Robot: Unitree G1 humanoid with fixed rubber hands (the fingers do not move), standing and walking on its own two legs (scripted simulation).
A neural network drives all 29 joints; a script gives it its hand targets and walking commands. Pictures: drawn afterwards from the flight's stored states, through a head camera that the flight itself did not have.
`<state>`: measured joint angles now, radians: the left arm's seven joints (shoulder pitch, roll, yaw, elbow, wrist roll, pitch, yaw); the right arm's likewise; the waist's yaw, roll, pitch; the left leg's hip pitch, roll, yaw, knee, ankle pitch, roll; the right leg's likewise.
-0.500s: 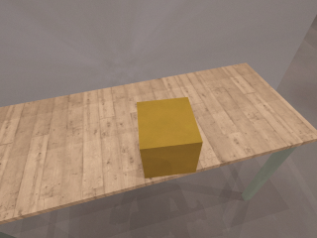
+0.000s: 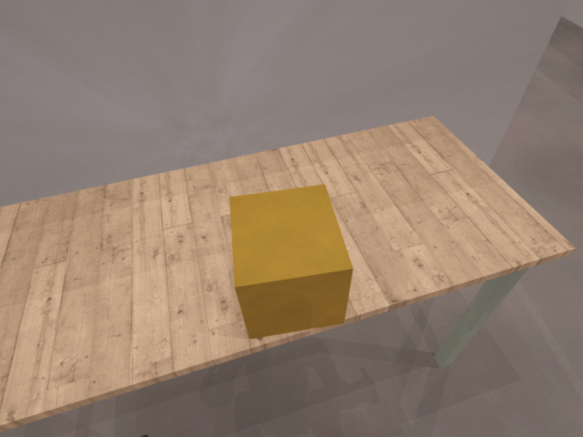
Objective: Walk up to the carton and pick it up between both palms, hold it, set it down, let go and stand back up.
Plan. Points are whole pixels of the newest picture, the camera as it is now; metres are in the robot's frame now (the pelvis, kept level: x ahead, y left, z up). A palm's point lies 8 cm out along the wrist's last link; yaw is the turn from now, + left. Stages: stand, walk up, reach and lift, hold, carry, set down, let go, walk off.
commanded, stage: walk up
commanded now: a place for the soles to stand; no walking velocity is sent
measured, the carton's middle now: (287, 261) +0.40 +0.03 -0.01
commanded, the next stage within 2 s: reach and lift in 1.56 s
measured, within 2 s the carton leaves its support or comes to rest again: neither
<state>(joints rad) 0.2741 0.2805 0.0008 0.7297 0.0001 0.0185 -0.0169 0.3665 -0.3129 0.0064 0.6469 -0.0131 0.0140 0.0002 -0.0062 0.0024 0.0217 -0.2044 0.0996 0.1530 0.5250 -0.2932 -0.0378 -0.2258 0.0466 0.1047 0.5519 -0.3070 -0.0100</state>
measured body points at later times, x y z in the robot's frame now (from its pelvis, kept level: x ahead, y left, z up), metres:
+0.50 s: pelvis -0.03 +0.02 +0.00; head -0.01 +0.01 +0.44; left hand +0.11 +0.29 -0.10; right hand +0.04 -0.28 -0.12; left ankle -0.01 +0.14 -0.73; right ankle -0.01 -0.12 -0.73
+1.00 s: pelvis -0.05 +0.02 +0.00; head -0.04 +0.02 +0.44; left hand +0.09 +0.28 -0.11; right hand -0.02 -0.27 -0.12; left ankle -0.01 +0.14 -0.73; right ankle -0.01 -0.12 -0.73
